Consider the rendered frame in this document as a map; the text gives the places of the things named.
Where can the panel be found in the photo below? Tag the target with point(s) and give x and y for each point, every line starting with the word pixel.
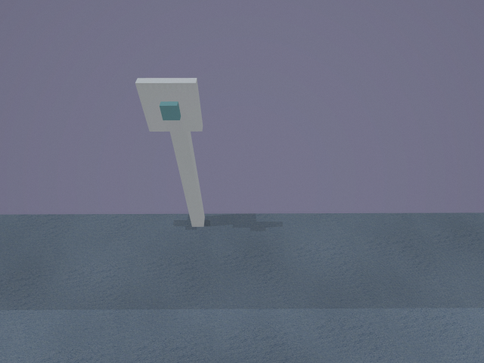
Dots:
pixel 151 92

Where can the button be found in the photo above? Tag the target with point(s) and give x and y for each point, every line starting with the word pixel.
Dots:
pixel 170 110

